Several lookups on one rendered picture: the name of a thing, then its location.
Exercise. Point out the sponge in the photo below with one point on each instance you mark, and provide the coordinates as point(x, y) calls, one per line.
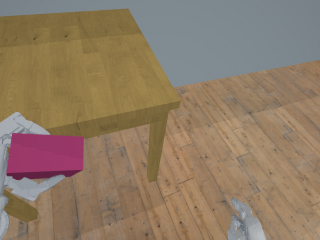
point(41, 156)

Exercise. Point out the right robot hand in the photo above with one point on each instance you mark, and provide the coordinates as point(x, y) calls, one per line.
point(249, 229)

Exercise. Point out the left robot forearm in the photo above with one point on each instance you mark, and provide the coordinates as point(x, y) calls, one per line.
point(4, 217)

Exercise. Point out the left robot hand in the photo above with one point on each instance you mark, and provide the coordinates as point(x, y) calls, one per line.
point(25, 188)

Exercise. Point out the table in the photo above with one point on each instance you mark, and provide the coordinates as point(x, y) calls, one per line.
point(83, 74)

